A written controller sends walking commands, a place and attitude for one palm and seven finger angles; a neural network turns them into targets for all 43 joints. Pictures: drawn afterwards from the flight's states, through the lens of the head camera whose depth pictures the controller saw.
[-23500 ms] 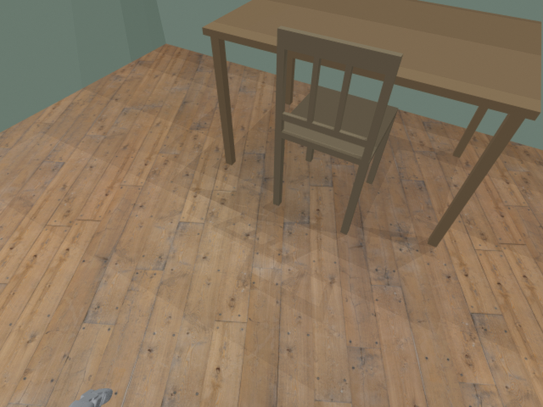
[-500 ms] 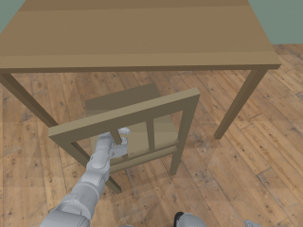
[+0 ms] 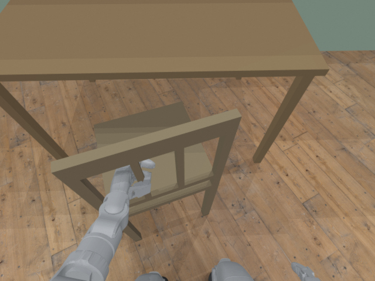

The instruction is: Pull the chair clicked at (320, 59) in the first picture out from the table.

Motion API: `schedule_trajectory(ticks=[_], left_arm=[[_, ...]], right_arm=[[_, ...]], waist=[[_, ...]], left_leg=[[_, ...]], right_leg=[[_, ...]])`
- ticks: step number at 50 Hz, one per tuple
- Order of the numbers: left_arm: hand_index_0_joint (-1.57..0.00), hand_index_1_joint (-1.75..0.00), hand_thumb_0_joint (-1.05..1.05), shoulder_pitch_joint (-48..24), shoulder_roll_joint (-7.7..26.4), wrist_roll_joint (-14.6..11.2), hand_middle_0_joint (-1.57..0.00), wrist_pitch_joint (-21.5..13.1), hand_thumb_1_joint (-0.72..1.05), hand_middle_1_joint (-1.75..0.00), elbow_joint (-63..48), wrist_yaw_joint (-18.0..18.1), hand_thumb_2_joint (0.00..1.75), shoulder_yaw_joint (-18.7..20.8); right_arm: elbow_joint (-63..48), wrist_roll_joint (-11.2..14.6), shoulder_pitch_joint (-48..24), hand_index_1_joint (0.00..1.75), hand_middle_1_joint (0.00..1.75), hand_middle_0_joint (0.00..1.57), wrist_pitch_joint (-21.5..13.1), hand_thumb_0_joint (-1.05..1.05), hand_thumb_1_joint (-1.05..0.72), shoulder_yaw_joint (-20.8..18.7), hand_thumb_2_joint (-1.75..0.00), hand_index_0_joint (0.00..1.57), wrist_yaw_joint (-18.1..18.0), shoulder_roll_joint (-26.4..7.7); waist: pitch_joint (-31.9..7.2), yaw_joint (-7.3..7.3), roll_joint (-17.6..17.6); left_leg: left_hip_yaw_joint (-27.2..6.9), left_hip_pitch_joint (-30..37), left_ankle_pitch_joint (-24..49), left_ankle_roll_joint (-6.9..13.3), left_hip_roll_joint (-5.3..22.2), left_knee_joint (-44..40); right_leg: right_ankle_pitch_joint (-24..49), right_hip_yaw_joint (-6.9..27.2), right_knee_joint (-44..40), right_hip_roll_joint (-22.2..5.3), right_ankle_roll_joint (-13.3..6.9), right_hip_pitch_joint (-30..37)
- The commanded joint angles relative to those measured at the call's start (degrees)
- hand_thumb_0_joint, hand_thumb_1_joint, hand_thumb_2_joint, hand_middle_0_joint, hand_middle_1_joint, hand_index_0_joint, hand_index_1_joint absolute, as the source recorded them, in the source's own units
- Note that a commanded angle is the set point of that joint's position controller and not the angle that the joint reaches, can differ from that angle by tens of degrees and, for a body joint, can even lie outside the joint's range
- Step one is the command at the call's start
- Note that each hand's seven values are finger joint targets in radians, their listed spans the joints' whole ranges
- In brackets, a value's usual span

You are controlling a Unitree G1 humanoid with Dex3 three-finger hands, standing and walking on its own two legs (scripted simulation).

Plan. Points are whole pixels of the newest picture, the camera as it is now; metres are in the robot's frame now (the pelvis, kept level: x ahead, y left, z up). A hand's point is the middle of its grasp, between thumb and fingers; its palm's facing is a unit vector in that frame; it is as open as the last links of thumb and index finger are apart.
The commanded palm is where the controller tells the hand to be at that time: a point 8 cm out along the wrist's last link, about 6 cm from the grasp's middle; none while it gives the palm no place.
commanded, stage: step backward, pulling the chair out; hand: left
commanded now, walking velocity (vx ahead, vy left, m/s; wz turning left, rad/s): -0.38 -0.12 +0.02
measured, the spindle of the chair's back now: (141, 180) +0.36 +0.13 -0.11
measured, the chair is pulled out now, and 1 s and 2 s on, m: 0.23 0.35 0.52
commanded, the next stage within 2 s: stop walking, hand still on the chair in 1.72 s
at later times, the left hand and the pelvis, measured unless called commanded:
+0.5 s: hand (146, 199) +0.29 +0.10 -0.06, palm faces -0.07 -0.98 -0.19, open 5.1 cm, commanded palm +0.27 +0.15 -0.06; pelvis -0.06 +0.00 +0.01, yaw +0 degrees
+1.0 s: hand (146, 239) +0.21 +0.09 -0.06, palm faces +0.03 -0.98 -0.22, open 5.2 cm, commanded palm +0.18 +0.15 -0.05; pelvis -0.14 -0.03 +0.01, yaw +0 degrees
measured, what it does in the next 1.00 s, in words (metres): walks backwards: right foot, then left foot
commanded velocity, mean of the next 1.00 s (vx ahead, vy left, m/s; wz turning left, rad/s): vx -0.38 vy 0.02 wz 0.07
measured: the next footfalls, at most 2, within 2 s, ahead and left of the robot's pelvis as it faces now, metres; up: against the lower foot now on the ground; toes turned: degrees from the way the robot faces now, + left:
right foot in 0.10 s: +0.00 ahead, -0.14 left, +0.00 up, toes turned -3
left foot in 0.38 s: -0.02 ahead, +0.13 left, +0.00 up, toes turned +0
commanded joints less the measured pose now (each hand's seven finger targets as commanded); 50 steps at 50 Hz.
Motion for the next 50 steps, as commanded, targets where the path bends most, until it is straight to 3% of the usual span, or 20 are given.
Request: schedule_trajectory(ticks=[1,3,6,7,9,10,14,19,22,24,26,27,29,36,38,39,40,41,45,50], left_arm=[[-0.50,-1.45,0.00,-20.6,3.6,2.1,-0.50,-4.5,0.90,-1.45,-8.8,-0.3,0.90,-0.5],[-0.50,-1.45,0.00,-22.1,4.1,2.8,-0.50,-6.1,0.90,-1.45,-6.5,-0.5,0.90,-0.6],[-0.50,-1.45,0.00,-21.6,7.0,3.7,-0.50,-7.4,0.90,-1.45,-3.1,-0.8,0.90,1.1],[-0.50,-1.45,0.00,-21.1,9.0,3.5,-0.50,-7.7,0.90,-1.45,-3.3,-0.6,0.90,2.5],[-0.50,-1.45,0.00,-18.7,12.3,2.2,-0.50,-7.5,0.90,-1.45,-1.5,-0.3,0.90,6.0],[-0.50,-1.45,0.00,-15.1,13.6,2.0,-0.50,-6.6,0.90,-1.45,0.2,-0.4,0.90,7.5],[-0.50,-1.45,0.00,-12.6,11.5,1.8,-0.50,-5.0,0.90,-1.45,-4.1,-0.2,0.90,7.3],[-0.50,-1.45,0.00,-11.5,9.7,0.6,-0.50,-3.4,0.90,-1.45,-12.2,0.1,0.90,4.5],[-0.50,-1.45,0.00,-12.9,7.3,0.9,-0.50,-3.1,0.90,-1.45,-13.2,-0.5,0.90,1.8],[-0.50,-1.45,0.00,-13.4,6.7,1.3,-0.50,-3.5,0.90,-1.45,-15.3,-0.7,0.90,1.1],[-0.50,-1.45,0.00,-9.9,5.7,1.5,-0.50,-3.1,0.90,-1.45,-16.8,-1.3,0.90,1.3],[-0.50,-1.45,0.00,-10.0,4.6,1.8,-0.50,-3.2,0.90,-1.45,-18.4,-1.6,0.90,0.6],[-0.50,-1.45,0.00,-10.2,4.6,2.4,-0.50,-3.1,0.90,-1.45,-18.9,-1.5,0.90,1.0],[-0.50,-1.45,0.00,-11.7,7.0,2.2,-0.50,-3.7,0.90,-1.45,-14.8,-1.1,0.90,2.7],[-0.50,-1.45,0.00,-12.4,8.7,2.4,-0.50,-4.7,0.90,-1.45,-14.2,-1.3,0.90,3.9],[-0.50,-1.45,0.00,-12.1,10.6,2.6,-0.50,-5.3,0.90,-1.45,-13.4,-1.2,0.90,4.9],[-0.50,-1.45,0.00,-12.0,13.4,2.5,-0.50,-5.9,0.90,-1.45,-12.1,-1.1,0.90,6.1],[-0.50,-1.45,0.00,-11.4,15.1,1.7,-0.50,-4.9,0.90,-1.45,-8.9,-0.6,0.90,9.0],[-0.50,-1.45,0.00,-11.4,12.1,2.5,-0.50,-4.1,0.90,-1.45,-7.1,-0.3,0.90,8.2],[-0.50,-1.45,0.00,-12.4,10.0,1.5,-0.50,-2.0,0.90,-1.45,-4.6,0.9,0.90,6.1]], right_arm=[[-2.6,-0.6,2.0,0.30,0.30,0.20,-4.1,0.00,-0.90,-2.9,-0.90,0.20,0.8,-6.9],[-0.7,-0.7,3.7,0.30,0.30,0.20,-4.8,0.00,-0.90,-3.2,-0.90,0.20,1.3,-7.3],[-0.5,-0.8,2.5,0.30,0.30,0.20,-4.4,0.00,-0.90,-2.7,-0.90,0.20,1.3,-7.0],[-0.9,-0.3,2.8,0.30,0.30,0.20,-4.0,0.00,-0.90,-2.8,-0.90,0.20,1.0,-6.9],[-2.4,0.9,0.6,0.30,0.30,0.20,-3.9,0.00,-0.90,-3.4,-0.90,0.20,-0.7,-6.9],[-3.3,1.2,-1.3,0.30,0.30,0.20,-3.9,0.00,-0.90,-3.1,-0.90,0.20,-1.0,-6.9],[-3.9,1.0,-4.9,0.30,0.30,0.20,-4.5,0.00,-0.90,-1.3,-0.90,0.20,-1.0,-6.2],[-6.0,1.3,-3.2,0.30,0.30,0.20,-3.2,0.00,-0.90,-2.5,-0.90,0.20,-2.1,-8.5],[-6.9,1.3,-1.6,0.30,0.30,0.20,-2.2,0.00,-0.90,-2.9,-0.90,0.20,-2.2,-8.6],[-7.3,0.6,-1.8,0.30,0.30,0.20,-2.0,0.00,-0.90,-2.7,-0.90,0.20,-2.2,-8.3],[-7.7,-0.2,-1.8,0.30,0.30,0.20,-1.8,0.00,-0.90,-2.9,-0.90,0.20,-0.7,-7.9],[-7.7,-0.8,-2.2,0.30,0.30,0.20,-1.9,0.00,-0.90,-2.9,-0.90,0.20,0.7,-7.2],[-7.7,-1.6,-3.0,0.30,0.30,0.20,-2.8,0.00,-0.90,-2.9,-0.90,0.20,2.0,-6.4],[-5.2,-0.9,-0.8,0.30,0.30,0.20,-5.1,0.00,-0.90,-2.8,-0.90,0.20,2.6,-6.6],[-4.7,-0.6,-1.6,0.30,0.30,0.20,-5.1,0.00,-0.90,-2.5,-0.90,0.20,2.3,-6.2],[-5.0,-0.1,-1.7,0.30,0.30,0.20,-5.0,0.00,-0.90,-2.4,-0.90,0.20,1.9,-5.3],[-5.6,0.5,-2.2,0.30,0.30,0.20,-5.0,0.00,-0.90,-2.2,-0.90,0.20,0.9,-5.0],[-5.1,1.3,-3.6,0.30,0.30,0.20,-5.3,0.00,-0.90,-2.9,-0.90,0.20,0.1,-6.0],[-3.4,0.4,-8.1,0.30,0.30,0.20,-6.0,0.00,-0.90,-0.6,-0.90,0.20,0.0,-4.7],[-2.8,1.5,-5.5,0.30,0.30,0.20,-4.9,0.00,-0.90,-1.2,-0.90,0.20,-1.0,-6.2]], waist=[[-20.6,0.20,7.4],[-23.5,-0.24,9.3],[-24.9,0.14,9.8],[-27.1,-0.20,5.4],[-29.5,0.80,-10.0],[-29.3,2.60,-10.0],[-26.0,3.37,-5.3],[-27.7,1.79,-6.2],[-25.9,0.63,-7.2],[-27.5,0.24,0.9],[-28.2,0.87,11.3],[-28.1,1.34,16.3],[-24.4,2.03,18.0],[-22.3,0.73,13.1],[-24.1,1.38,9.4],[-25.9,1.19,2.1],[-25.9,1.20,-6.3],[-27.6,2.60,-15.9],[-23.9,3.12,-4.8],[-24.0,3.06,-8.7]], left_leg=[[-12.1,24.1,54.0,6.1,16.3,-3.2],[-9.9,30.7,58.0,4.2,14.2,-0.3],[-5.5,21.3,51.4,1.4,11.1,1.6],[-2.6,16.4,43.4,-0.2,9.2,1.5],[0.3,0.4,4.8,-2.8,2.3,8.3],[-1.7,-3.8,-6.7,-2.5,0.6,11.8],[-5.5,-5.8,-8.8,-2.2,1.7,8.1],[-2.9,7.2,25.4,-0.7,5.1,-3.1],[-1.2,10.4,25.6,-0.9,5.6,-4.3],[-3.3,15.6,41.6,-0.1,8.2,-7.2],[-9.1,24.0,62.4,3.8,13.6,-8.1],[-10.1,26.0,64.0,5.2,15.7,-8.9],[-9.3,22.8,58.9,6.4,16.9,-9.6],[-9.0,26.5,54.5,5.5,15.4,-4.7],[-6.6,22.3,47.2,3.5,12.9,-1.3],[-1.9,15.9,33.9,0.8,9.1,2.6],[1.7,3.5,5.2,-2.1,3.8,8.2],[-0.6,-2.0,-12.2,-2.7,-0.9,17.4],[-5.5,-6.2,-10.4,-3.1,-0.2,19.4],[-3.3,-4.2,-10.5,-3.0,0.1,9.6]], right_leg=[[1.5,1.3,-9.7,-0.9,-0.1,3.9],[9.3,0.6,-18.3,-0.8,-0.4,5.4],[34.6,2.5,-20.1,-4.5,-1.1,16.8],[47.5,4.3,-18.8,-6.9,-1.7,23.7],[74.6,9.2,-15.7,-14.7,-4.2,37.7],[77.8,10.2,-15.5,-18.2,-4.9,38.4],[65.5,9.1,-14.9,-20.5,-7.4,36.5],[59.1,4.0,-12.9,-12.6,-1.9,32.2],[52.4,2.8,-15.1,-10.2,-1.2,28.5],[46.7,0.4,-12.1,-6.8,0.0,24.9],[18.0,0.5,-6.2,-2.2,0.9,14.8],[1.2,0.6,-3.8,-0.9,0.4,10.3],[-7.4,0.4,0.1,-0.5,-0.5,7.5],[4.9,1.0,-17.0,-0.3,-0.1,10.4],[20.4,1.5,-24.7,-2.0,-0.2,17.7],[40.7,4.3,-25.7,-6.5,-1.0,25.2],[59.5,9.4,-21.8,-14.6,-4.7,32.2],[72.9,10.8,-18.9,-19.0,-5.4,34.2],[62.6,7.5,-16.6,-20.1,-7.4,33.2],[66.6,8.4,-16.2,-21.5,-7.7,36.5]])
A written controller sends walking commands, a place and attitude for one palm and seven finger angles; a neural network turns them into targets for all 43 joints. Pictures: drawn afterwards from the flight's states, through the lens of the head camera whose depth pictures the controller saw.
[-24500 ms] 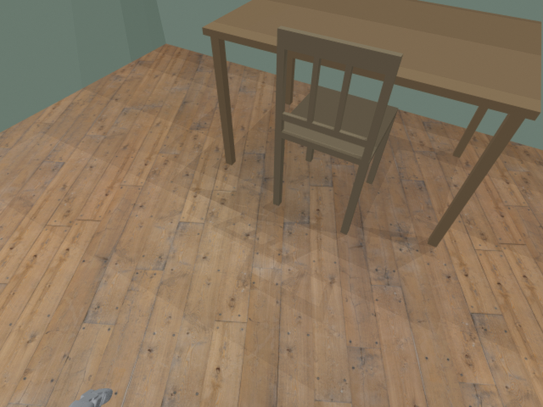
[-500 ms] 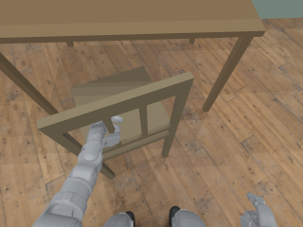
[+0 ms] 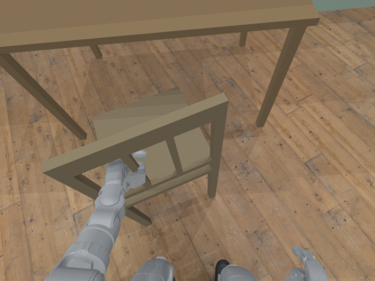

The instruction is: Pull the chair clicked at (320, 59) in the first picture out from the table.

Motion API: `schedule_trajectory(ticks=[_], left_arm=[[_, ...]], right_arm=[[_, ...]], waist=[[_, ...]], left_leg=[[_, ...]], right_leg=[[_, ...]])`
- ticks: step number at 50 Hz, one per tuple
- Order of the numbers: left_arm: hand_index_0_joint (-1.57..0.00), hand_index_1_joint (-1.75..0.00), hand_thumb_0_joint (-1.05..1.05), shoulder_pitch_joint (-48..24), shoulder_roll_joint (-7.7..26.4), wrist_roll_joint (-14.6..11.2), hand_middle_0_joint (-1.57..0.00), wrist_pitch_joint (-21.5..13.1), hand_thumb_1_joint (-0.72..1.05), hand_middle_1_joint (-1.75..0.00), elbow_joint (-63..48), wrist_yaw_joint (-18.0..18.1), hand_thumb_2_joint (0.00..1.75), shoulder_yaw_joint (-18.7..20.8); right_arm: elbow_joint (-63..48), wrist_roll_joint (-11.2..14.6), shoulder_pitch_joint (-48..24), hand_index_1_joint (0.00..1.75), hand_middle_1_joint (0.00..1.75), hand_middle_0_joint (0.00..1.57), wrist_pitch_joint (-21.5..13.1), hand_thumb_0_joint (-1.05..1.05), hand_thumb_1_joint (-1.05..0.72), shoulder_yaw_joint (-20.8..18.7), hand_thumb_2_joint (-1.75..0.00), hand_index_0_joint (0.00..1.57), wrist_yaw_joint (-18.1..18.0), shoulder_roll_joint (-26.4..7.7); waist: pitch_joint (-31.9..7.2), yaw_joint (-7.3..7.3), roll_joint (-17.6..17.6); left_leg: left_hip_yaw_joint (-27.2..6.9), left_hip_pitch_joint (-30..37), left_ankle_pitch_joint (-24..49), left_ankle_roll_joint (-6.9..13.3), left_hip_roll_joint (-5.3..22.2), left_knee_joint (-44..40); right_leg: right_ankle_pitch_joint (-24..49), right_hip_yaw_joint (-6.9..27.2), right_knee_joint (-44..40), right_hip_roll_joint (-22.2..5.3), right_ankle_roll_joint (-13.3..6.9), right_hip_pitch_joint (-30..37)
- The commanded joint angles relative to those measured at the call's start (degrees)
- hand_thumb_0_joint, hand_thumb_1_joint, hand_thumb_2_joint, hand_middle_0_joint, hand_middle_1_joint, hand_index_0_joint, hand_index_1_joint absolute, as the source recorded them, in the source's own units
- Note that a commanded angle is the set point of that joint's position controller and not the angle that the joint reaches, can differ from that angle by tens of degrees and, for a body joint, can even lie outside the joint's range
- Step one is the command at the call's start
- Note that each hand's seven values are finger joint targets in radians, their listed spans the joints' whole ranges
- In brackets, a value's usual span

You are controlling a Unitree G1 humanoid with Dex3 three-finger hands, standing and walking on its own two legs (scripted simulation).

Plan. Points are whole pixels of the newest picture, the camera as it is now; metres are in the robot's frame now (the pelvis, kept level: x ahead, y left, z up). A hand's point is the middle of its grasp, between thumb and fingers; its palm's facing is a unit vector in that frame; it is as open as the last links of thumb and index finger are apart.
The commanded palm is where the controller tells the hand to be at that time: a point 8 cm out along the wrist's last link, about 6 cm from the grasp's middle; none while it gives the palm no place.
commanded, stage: step backward, pulling the chair out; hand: left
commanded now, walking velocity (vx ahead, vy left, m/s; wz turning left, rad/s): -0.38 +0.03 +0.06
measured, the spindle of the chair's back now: (137, 170) +0.37 +0.15 -0.12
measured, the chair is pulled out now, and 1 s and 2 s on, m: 0.35 0.52 0.54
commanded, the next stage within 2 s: stop walking, hand still on the chair in 0.72 s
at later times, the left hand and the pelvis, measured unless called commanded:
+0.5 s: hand (133, 214) +0.25 +0.13 -0.07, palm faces -0.07 -0.97 -0.23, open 5.5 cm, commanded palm +0.24 +0.18 -0.06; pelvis -0.09 +0.02 -0.01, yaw +0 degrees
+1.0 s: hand (128, 252) +0.18 +0.13 -0.06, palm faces -0.03 -0.97 -0.23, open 5.4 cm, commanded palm +0.16 +0.18 -0.05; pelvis -0.16 +0.01 -0.01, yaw +2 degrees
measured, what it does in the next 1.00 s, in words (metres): walks backwards: left foot, then left foot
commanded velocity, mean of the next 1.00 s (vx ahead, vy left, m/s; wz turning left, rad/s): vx -0.23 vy -0.06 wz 0.01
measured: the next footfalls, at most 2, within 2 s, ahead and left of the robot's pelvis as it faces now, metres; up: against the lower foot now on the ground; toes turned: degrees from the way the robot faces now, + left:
left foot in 0.14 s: -0.05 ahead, +0.19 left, +0.00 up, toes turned +4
left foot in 0.66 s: -0.14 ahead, +0.17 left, +0.00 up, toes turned +3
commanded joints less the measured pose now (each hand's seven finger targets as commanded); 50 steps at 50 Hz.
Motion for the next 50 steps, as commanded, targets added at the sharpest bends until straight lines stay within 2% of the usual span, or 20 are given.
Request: schedule_trajectory(ticks=[1,5,8,10,13,16,18,19,21,22,25,31,32,33,36,41,44,45,47,50], left_arm=[[-0.50,-1.45,0.00,-9.3,9.8,1.0,-0.50,-0.2,0.90,-1.45,-8.5,0.3,0.90,-1.3],[-0.50,-1.45,0.00,-8.7,7.8,0.3,-0.50,0.9,0.90,-1.45,-11.4,0.0,0.90,-4.5],[-0.50,-1.45,0.00,-9.9,3.8,-0.1,-0.50,0.4,0.90,-1.45,-18.4,-0.9,0.90,-8.3],[-0.50,-1.45,0.00,-9.2,2.3,0.2,-0.50,-0.2,0.90,-1.45,-20.5,-1.8,0.90,-9.4],[-0.50,-1.45,0.00,-8.1,2.7,1.7,-0.50,-1.3,0.90,-1.45,-23.8,-2.5,0.90,-8.3],[-0.50,-1.45,0.00,-6.6,3.6,2.0,-0.50,-1.6,0.90,-1.45,-23.2,-2.6,0.90,-7.2],[-0.50,-1.45,0.00,-9.6,4.6,2.2,-0.50,-2.3,0.90,-1.45,-21.7,-2.1,0.90,-6.6],[-0.50,-1.45,0.00,-10.7,5.2,2.4,-0.50,-2.9,0.90,-1.45,-20.3,-1.8,0.90,-6.6],[-0.50,-1.45,0.00,-11.1,9.6,1.8,-0.50,-3.3,0.90,-1.45,-14.9,-1.2,0.90,-3.3],[-0.50,-1.45,0.00,-9.7,8.9,1.8,-0.50,-2.8,0.90,-1.45,-12.2,-1.5,0.90,-3.5],[-0.50,-1.45,0.00,-9.3,8.6,2.5,-0.50,-2.4,0.90,-1.45,-9.8,-1.1,0.90,-3.1],[-0.50,-1.45,0.00,-5.7,5.2,0.2,-0.50,-1.1,0.90,-1.45,-9.4,-1.1,0.90,-5.6],[-0.50,-1.45,0.00,-6.7,4.7,-0.1,-0.50,-1.0,0.90,-1.45,-11.6,-1.3,0.90,-6.8],[-0.50,-1.45,0.00,-7.6,3.8,-0.3,-0.50,-1.1,0.90,-1.45,-13.9,-1.6,0.90,-7.4],[-0.50,-1.45,0.00,-11.4,2.0,0.6,-0.50,-1.1,0.90,-1.45,-19.0,-2.7,0.90,-9.3],[-0.50,-1.45,0.00,-11.1,3.8,1.4,-0.50,-1.0,0.90,-1.45,-14.5,-2.8,0.90,-7.6],[-0.50,-1.45,0.00,-15.2,8.0,1.3,-0.50,-1.9,0.90,-1.45,-19.6,-2.4,0.90,-6.0],[-0.50,-1.45,0.00,-10.7,9.3,0.1,-0.50,0.0,0.90,-1.45,-15.1,-2.1,0.90,-4.5],[-0.50,-1.45,0.00,-11.6,9.4,0.0,-0.50,0.8,0.90,-1.45,-14.1,-2.2,0.90,-3.7],[-0.50,-1.45,0.00,-12.2,9.7,-0.2,-0.50,1.3,0.90,-1.45,-12.7,-1.6,0.90,-3.3]], right_arm=[[-6.9,0.6,1.1,0.30,0.30,0.20,-1.6,0.00,-0.90,-1.8,-0.90,0.20,-1.6,-4.7],[-8.1,0.9,2.4,0.30,0.30,0.20,0.2,0.00,-0.90,-2.6,-0.90,0.20,-2.8,-6.0],[-11.0,0.5,3.4,0.30,0.30,0.20,1.8,0.00,-0.90,-3.8,-0.90,0.20,-2.1,-7.7],[-11.8,0.4,4.1,0.30,0.30,0.20,1.7,0.00,-0.90,-4.0,-0.90,0.20,-1.0,-7.0],[-12.0,-1.5,2.6,0.30,0.30,0.20,0.8,0.00,-0.90,-3.4,-0.90,0.20,0.9,-5.2],[-12.1,-1.7,2.5,0.30,0.30,0.20,0.0,0.00,-0.90,-3.2,-0.90,0.20,2.2,-4.6],[-11.1,-1.2,3.2,0.30,0.30,0.20,-0.5,0.00,-0.90,-3.2,-0.90,0.20,2.3,-4.3],[-10.3,-0.8,4.3,0.30,0.30,0.20,-0.7,0.00,-0.90,-3.3,-0.90,0.20,2.0,-3.8],[-9.3,0.0,4.3,0.30,0.30,0.20,-1.1,0.00,-0.90,-3.5,-0.90,0.20,0.2,-4.0],[-9.5,0.2,2.4,0.30,0.30,0.20,-1.6,0.00,-0.90,-3.0,-0.90,0.20,-0.2,-3.7],[-7.5,-0.5,0.3,0.30,0.30,0.20,-2.0,0.00,-0.90,-1.4,-0.90,0.20,-0.4,-3.1],[-7.6,0.3,3.7,0.30,0.30,0.20,-1.2,0.00,-0.90,-1.3,-0.90,0.20,-1.3,-3.7],[-8.3,0.1,3.3,0.30,0.30,0.20,-1.2,0.00,-0.90,-1.7,-0.90,0.20,-1.4,-4.7],[-9.8,-0.2,2.7,0.30,0.30,0.20,-0.9,0.00,-0.90,-2.4,-0.90,0.20,-1.3,-6.7],[-10.6,-1.4,2.1,0.30,0.30,0.20,-0.4,0.00,-0.90,-2.2,-0.90,0.20,0.3,-3.9],[-8.8,-0.2,6.6,0.30,0.30,0.20,-1.6,0.00,-0.90,-3.4,-0.90,0.20,1.8,-5.2],[-10.7,0.9,4.4,0.30,0.30,0.20,-2.3,0.00,-0.90,-2.3,-0.90,0.20,0.4,-3.1],[-9.9,1.7,5.3,0.30,0.30,0.20,-2.1,0.00,-0.90,-2.9,-0.90,0.20,-0.1,-4.2],[-10.5,1.5,3.1,0.30,0.30,0.20,-2.2,0.00,-0.90,-2.0,-0.90,0.20,-0.2,-3.6],[-8.3,1.1,3.3,0.30,0.30,0.20,-2.7,0.00,-0.90,-1.2,-0.90,0.20,-0.7,-3.6]], waist=[[-28.6,3.19,-10.5],[-30.2,2.02,-9.9],[-30.9,1.22,-0.3],[-30.1,0.34,1.6],[-29.6,0.91,15.1],[-25.8,1.51,13.8],[-25.3,0.91,8.6],[-26.4,0.60,4.0],[-30.4,0.99,-13.5],[-30.2,2.34,-16.8],[-27.6,2.96,-9.0],[-27.8,2.21,-11.6],[-27.1,2.07,-6.0],[-25.7,2.50,3.0],[-22.1,1.94,16.6],[-24.6,1.56,5.9],[-27.7,0.96,-4.7],[-29.0,1.62,-13.3],[-28.5,2.90,-10.0],[-26.3,2.10,-5.3]], left_leg=[[-1.0,-0.5,0.6,0.3,2.5,-7.6],[1.7,7.9,16.5,0.5,5.2,-22.4],[-1.7,20.9,54.2,4.3,13.4,-23.9],[-1.3,25.3,62.2,5.2,15.1,-22.6],[-1.4,28.8,75.5,6.5,17.1,-21.8],[-1.5,25.1,70.9,6.9,18.9,-19.8],[-0.2,22.7,63.5,5.3,16.9,-15.6],[1.8,20.0,54.1,3.2,14.1,-11.9],[3.8,5.6,4.6,-0.1,4.8,-1.1],[-0.5,2.8,-3.6,0.6,3.5,5.3],[-2.7,2.5,-2.2,0.5,4.0,2.2],[2.9,12.3,12.7,1.4,5.3,-22.2],[0.3,14.5,23.2,3.0,8.7,-27.6],[-8.8,14.1,34.2,6.7,15.7,-28.6],[-9.9,14.6,48.6,11.3,21.2,-27.9],[-4.8,25.7,58.9,6.4,16.8,-15.0],[3.0,11.9,21.9,1.7,8.2,-12.1],[1.9,8.7,9.1,1.4,5.7,-9.5],[-0.1,6.6,2.6,2.2,4.8,-8.6],[0.2,10.9,10.0,3.1,5.2,-18.9]], right_leg=[[58.6,10.0,1.4,-19.2,-6.0,27.2],[53.1,6.4,4.0,-15.5,-3.7,25.8],[34.5,1.3,5.9,-5.8,1.8,14.0],[23.0,0.4,6.6,-1.9,2.0,9.3],[1.7,-0.3,10.4,0.2,1.2,2.8],[-2.2,0.5,6.9,0.6,0.6,3.5],[11.3,1.6,0.4,-0.4,0.2,8.3],[26.3,3.2,-3.1,-3.0,-0.6,12.6],[60.9,12.1,-2.4,-15.0,-6.4,23.2],[58.2,11.5,-2.4,-18.2,-7.0,20.6],[44.4,8.6,-2.8,-18.0,-7.1,16.7],[23.2,3.7,-0.2,-11.6,-2.1,13.2],[17.8,1.9,3.1,-8.1,0.3,10.9],[9.4,0.0,7.9,-2.4,2.8,6.9],[-12.5,1.7,15.8,0.2,2.3,1.1],[8.5,2.8,-4.8,0.2,1.4,6.8],[39.6,8.5,-2.7,-9.9,-2.6,20.6],[44.2,10.5,-1.7,-12.1,-3.7,23.6],[36.2,9.5,-1.7,-13.5,-3.1,21.7],[20.9,8.1,-1.4,-10.9,-1.9,18.2]])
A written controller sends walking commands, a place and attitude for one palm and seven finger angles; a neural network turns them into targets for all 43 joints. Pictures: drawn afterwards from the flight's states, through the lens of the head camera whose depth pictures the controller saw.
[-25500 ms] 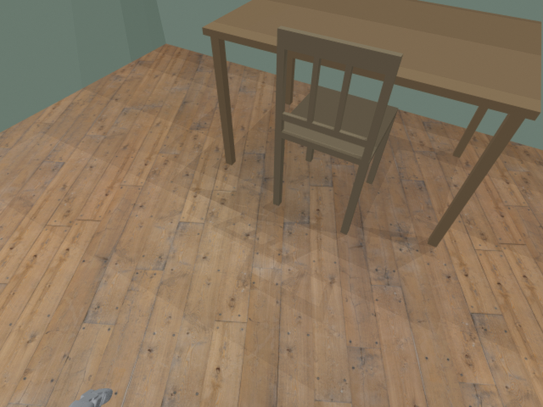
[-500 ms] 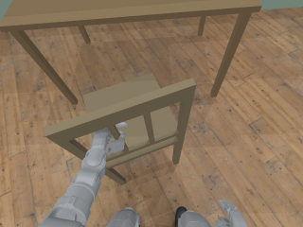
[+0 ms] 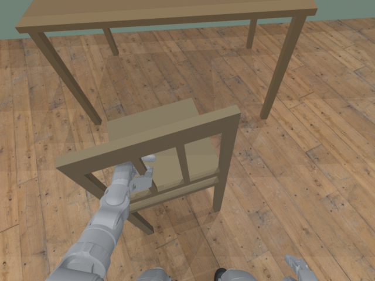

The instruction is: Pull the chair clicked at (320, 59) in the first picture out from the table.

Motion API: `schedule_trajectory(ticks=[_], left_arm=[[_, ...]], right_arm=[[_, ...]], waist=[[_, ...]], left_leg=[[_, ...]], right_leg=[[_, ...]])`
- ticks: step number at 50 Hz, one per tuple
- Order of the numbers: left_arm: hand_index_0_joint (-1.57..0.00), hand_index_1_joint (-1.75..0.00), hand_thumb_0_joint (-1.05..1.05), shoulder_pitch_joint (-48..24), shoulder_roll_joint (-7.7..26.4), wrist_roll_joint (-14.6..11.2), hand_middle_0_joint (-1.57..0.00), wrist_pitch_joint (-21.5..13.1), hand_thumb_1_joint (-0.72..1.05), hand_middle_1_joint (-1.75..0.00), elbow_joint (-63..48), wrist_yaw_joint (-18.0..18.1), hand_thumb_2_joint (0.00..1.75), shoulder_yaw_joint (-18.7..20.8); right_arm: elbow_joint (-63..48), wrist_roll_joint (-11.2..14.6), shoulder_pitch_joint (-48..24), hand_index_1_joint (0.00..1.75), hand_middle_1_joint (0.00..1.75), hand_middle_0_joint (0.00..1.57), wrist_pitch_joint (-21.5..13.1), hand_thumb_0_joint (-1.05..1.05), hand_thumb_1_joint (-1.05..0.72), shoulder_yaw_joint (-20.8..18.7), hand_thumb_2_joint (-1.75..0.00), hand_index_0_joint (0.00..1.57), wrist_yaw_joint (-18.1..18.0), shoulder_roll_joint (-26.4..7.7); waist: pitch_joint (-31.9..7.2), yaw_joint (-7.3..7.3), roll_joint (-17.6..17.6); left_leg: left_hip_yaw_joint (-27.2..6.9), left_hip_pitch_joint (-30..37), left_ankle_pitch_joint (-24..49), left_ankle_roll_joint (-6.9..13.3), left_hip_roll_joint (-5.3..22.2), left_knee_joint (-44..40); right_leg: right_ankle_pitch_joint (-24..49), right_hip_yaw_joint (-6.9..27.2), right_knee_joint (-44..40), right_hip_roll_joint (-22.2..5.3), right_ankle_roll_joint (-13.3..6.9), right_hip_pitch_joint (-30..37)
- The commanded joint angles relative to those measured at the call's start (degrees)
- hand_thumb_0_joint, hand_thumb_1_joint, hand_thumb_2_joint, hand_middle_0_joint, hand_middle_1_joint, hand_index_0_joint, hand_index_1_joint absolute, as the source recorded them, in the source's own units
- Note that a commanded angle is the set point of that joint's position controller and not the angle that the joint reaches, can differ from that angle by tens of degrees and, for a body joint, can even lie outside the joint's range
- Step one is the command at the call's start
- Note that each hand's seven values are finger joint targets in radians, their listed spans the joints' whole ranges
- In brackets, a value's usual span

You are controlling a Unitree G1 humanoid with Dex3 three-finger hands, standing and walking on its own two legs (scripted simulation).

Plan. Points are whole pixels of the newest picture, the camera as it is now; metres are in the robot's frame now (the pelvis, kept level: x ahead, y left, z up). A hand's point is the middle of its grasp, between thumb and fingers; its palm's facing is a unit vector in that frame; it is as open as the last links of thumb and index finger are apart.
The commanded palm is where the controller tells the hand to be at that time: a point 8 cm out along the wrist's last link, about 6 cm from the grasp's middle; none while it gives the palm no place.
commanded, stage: stop walking, hand still on the chair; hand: left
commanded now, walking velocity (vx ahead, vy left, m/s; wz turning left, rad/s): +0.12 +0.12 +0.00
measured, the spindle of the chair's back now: (145, 175) +0.37 +0.13 -0.11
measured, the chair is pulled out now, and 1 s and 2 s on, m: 0.52 0.54 0.54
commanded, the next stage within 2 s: open the thumb and straighten the fingers in 0.72 s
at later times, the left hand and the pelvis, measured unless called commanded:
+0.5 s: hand (145, 185) +0.32 +0.11 -0.05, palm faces -0.16 -0.97 -0.20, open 5.4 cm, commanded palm +0.32 +0.17 -0.04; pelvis +0.02 +0.03 +0.00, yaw -1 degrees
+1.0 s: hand (141, 183) +0.33 +0.12 -0.05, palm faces -0.16 -0.97 -0.18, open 6.4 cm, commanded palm +0.31 +0.17 -0.03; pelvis +0.02 +0.02 +0.00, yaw -1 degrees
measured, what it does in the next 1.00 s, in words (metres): stands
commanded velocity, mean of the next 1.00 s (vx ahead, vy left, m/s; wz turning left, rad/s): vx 0.02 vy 0.01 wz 0.00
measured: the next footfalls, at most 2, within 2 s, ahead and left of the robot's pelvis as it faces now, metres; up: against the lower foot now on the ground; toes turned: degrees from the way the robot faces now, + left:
none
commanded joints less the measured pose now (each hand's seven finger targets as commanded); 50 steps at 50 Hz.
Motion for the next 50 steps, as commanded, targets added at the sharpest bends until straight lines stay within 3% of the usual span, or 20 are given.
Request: schedule_trajectory(ticks=[1,3,4,5,6,9,11,14,16,23,30,39,41,42,43,44,45,47,49,50], left_arm=[[-0.50,-1.45,0.00,-13.5,8.7,0.1,-0.50,-2.6,0.90,-1.45,-10.3,0.1,0.90,2.0],[-0.50,-1.45,0.00,-14.4,6.7,-0.1,-0.50,-2.4,0.90,-1.45,-9.8,0.1,0.90,0.7],[-0.50,-1.45,0.00,-14.5,5.7,-0.3,-0.50,-2.3,0.90,-1.45,-8.6,-0.1,0.90,-0.1],[-0.50,-1.45,0.00,-13.4,5.7,-0.2,-0.50,-2.0,0.90,-1.45,-5.6,-0.3,0.90,-0.7],[-0.50,-1.45,0.00,-14.5,5.1,0.1,-0.50,-2.0,0.90,-1.45,-5.0,-0.4,0.90,-1.1],[-0.50,-1.45,0.00,-14.6,6.1,0.6,-0.50,-2.7,0.90,-1.45,-2.8,-0.1,0.90,-0.2],[-0.50,-1.45,0.00,-14.1,5.8,0.5,-0.50,-3.1,0.90,-1.45,-2.3,-0.2,0.90,-0.5],[-0.50,-1.45,0.00,-14.0,4.3,0.6,-0.50,-3.6,0.90,-1.45,-1.9,-0.4,0.90,-1.4],[-0.50,-1.45,0.00,-12.6,4.4,0.7,-0.50,-3.8,0.90,-1.45,-1.8,-0.4,0.90,-1.4],[-0.50,-1.45,0.00,-10.4,3.3,0.9,-0.50,-4.4,0.90,-1.45,-3.1,-1.0,0.90,-2.9],[-0.50,-1.45,0.00,-8.6,3.5,0.9,-0.50,-4.5,0.90,-1.45,-5.7,-1.3,0.90,-3.5],[-0.50,-1.45,0.00,-7.9,2.7,0.9,-0.50,-3.9,0.90,-1.45,-7.5,-1.1,0.90,-3.8],[-0.50,-1.45,0.00,-7.7,6.0,1.0,-0.50,-4.4,0.90,-1.45,-14.5,-0.6,0.90,-1.2],[-0.50,-1.45,0.00,-0.5,1.3,1.4,-0.50,-2.0,0.78,-1.45,-6.3,-2.2,0.84,-4.9],[-0.50,-1.45,0.00,-4.8,4.1,1.1,-0.50,-2.9,0.66,-1.45,-11.6,-2.7,0.78,-2.3],[-0.50,-1.45,0.00,-6.0,5.5,1.3,-0.50,-3.6,0.54,-1.45,-15.5,-3.1,0.73,-1.2],[-0.50,-1.45,0.00,-6.1,7.5,1.5,-0.50,-3.7,0.42,-1.45,-15.6,-3.0,0.67,-0.2],[-0.50,-1.45,0.00,-4.0,6.2,1.8,-0.50,-3.9,0.17,-1.45,-20.1,-3.7,0.55,-1.4],[-0.50,-1.45,0.00,-3.3,4.7,2.1,-0.50,-2.9,-0.07,-1.45,-21.4,-4.2,0.43,-2.9],[-0.50,-1.45,0.00,-2.1,4.3,2.2,-0.50,-1.9,-0.19,-1.45,-20.8,-4.4,0.37,-3.5]], right_arm=[[-5.6,-0.3,0.2,0.30,0.30,0.20,-3.2,0.00,-0.90,-1.9,-0.90,0.20,-1.7,-6.0],[-6.1,-0.4,0.1,0.30,0.30,0.20,-3.1,0.00,-0.90,-2.4,-0.90,0.20,-1.7,-6.7],[-5.9,-0.2,0.8,0.30,0.30,0.20,-2.5,0.00,-0.90,-2.6,-0.90,0.20,-1.5,-6.9],[-4.9,-0.3,0.1,0.30,0.30,0.20,-2.6,0.00,-0.90,-2.3,-0.90,0.20,-1.7,-6.3],[-4.8,-0.5,0.5,0.30,0.30,0.20,-2.5,0.00,-0.90,-2.0,-0.90,0.20,-1.6,-6.0],[-4.7,-0.4,0.6,0.30,0.30,0.20,-2.2,0.00,-0.90,-2.2,-0.90,0.20,-1.4,-5.9],[-4.2,-0.6,1.0,0.30,0.30,0.20,-2.1,0.00,-0.90,-2.3,-0.90,0.20,-1.6,-6.1],[-4.5,-0.7,0.4,0.30,0.30,0.20,-2.4,0.00,-0.90,-2.1,-0.90,0.20,-1.7,-6.0],[-4.0,-0.9,0.6,0.30,0.30,0.20,-2.7,0.00,-0.90,-2.2,-0.90,0.20,-1.9,-6.3],[-4.1,-1.2,0.9,0.30,0.30,0.20,-3.2,0.00,-0.90,-2.3,-0.90,0.20,-1.9,-6.5],[-3.9,-1.3,1.0,0.30,0.30,0.20,-3.4,0.00,-0.90,-2.3,-0.90,0.20,-2.0,-6.5],[-4.9,-1.3,0.2,0.30,0.30,0.20,-2.7,0.00,-0.90,-2.1,-0.90,0.20,-1.9,-5.9],[-5.8,-1.4,-0.2,0.30,0.30,0.20,-2.8,0.00,-0.90,-2.3,-0.90,0.20,-2.0,-5.8],[-4.0,0.4,3.7,0.30,0.30,0.20,-2.2,0.00,-0.90,-3.4,-0.90,0.20,0.5,-8.3],[-5.1,0.4,2.8,0.30,0.30,0.20,-2.7,0.00,-0.90,-3.5,-0.90,0.20,1.3,-8.7],[-6.1,0.1,2.1,0.30,0.30,0.20,-3.4,0.00,-0.90,-3.8,-0.90,0.20,1.6,-8.6],[-5.9,0.2,2.1,0.30,0.30,0.20,-3.9,0.00,-0.90,-3.8,-0.90,0.20,1.8,-8.3],[-7.3,0.1,1.5,0.30,0.30,0.20,-5.2,0.00,-0.90,-3.4,-0.90,0.20,2.7,-7.6],[-7.7,0.0,2.0,0.30,0.30,0.20,-6.1,0.00,-0.90,-3.6,-0.90,0.20,3.5,-7.4],[-7.6,0.1,2.4,0.30,0.30,0.20,-6.1,0.00,-0.90,-3.6,-0.90,0.20,3.8,-7.7]], waist=[[-27.4,1.69,-7.4],[-26.4,2.16,-6.6],[-25.1,2.45,-9.9],[-23.0,1.86,-5.2],[-22.8,1.72,-4.4],[-21.6,2.07,-7.9],[-20.5,1.99,-7.3],[-20.8,2.16,-6.4],[-20.9,2.35,-3.1],[-22.5,2.43,-5.8],[-23.4,2.15,-4.8],[-24.0,2.14,-7.2],[-24.6,2.47,-5.2],[-24.1,-2.41,-14.1],[-24.4,-1.25,-15.6],[-27.1,-0.94,-13.9],[-25.3,-1.14,-10.6],[-26.7,-0.17,-3.0],[-27.3,-0.31,0.2],[-26.6,-0.60,-0.8]], left_leg=[[-0.8,6.8,12.5,1.9,1.2,-9.9],[-1.8,9.4,19.7,2.8,3.1,-10.1],[-0.9,9.5,16.6,2.7,3.0,-10.1],[0.1,9.6,15.2,2.8,2.2,-10.4],[0.2,8.6,13.4,2.7,1.8,-10.8],[0.7,7.5,8.6,2.5,0.3,-10.5],[0.3,8.8,9.1,2.7,0.6,-11.9],[-0.4,9.8,14.2,2.8,1.8,-12.7],[-1.0,10.7,19.1,3.0,2.7,-13.4],[-1.3,12.2,29.0,2.3,3.5,-12.6],[-0.7,14.1,31.9,2.1,3.3,-12.3],[-0.2,13.4,28.6,1.8,3.0,-12.2],[-0.2,13.4,29.0,2.0,2.9,-12.5],[3.0,5.8,24.0,2.6,-1.0,-11.1],[3.6,2.8,22.0,2.9,-1.4,-10.0],[4.0,2.3,20.7,3.1,-2.2,-9.5],[4.1,1.6,19.2,3.2,-2.4,-9.2],[4.1,2.1,19.3,3.0,-3.2,-8.5],[4.0,2.9,20.6,2.7,-3.2,-7.2],[3.8,2.1,20.2,2.7,-3.2,-6.8]], right_leg=[[18.6,8.0,-2.0,-12.4,0.3,16.3],[14.5,7.5,-2.3,-9.3,2.5,14.3],[9.6,8.3,-4.7,-9.6,3.7,13.0],[7.9,8.4,-6.0,-9.9,3.1,11.0],[4.6,8.0,-6.2,-9.8,2.6,11.3],[-2.1,10.2,-9.9,-10.9,1.8,10.7],[-3.8,9.2,-10.2,-10.2,1.7,9.3],[1.7,8.2,-8.0,-9.1,1.5,9.5],[7.4,6.9,-5.7,-8.1,1.6,9.8],[19.7,5.7,-2.7,-7.7,1.2,11.3],[23.4,5.8,-2.1,-7.8,1.2,10.6],[24.2,6.8,-2.8,-8.1,0.8,11.7],[24.4,6.5,-2.7,-8.2,1.0,12.8],[21.5,2.2,-1.7,-4.9,2.0,8.3],[22.1,2.4,-0.5,-4.8,1.8,8.4],[22.2,2.8,0.3,-4.7,1.8,9.3],[21.0,3.1,0.2,-4.8,1.9,8.8],[18.4,2.9,1.1,-4.2,1.3,6.9],[17.5,2.5,1.7,-3.7,1.2,4.3],[17.0,2.2,1.6,-3.5,1.2,3.7]])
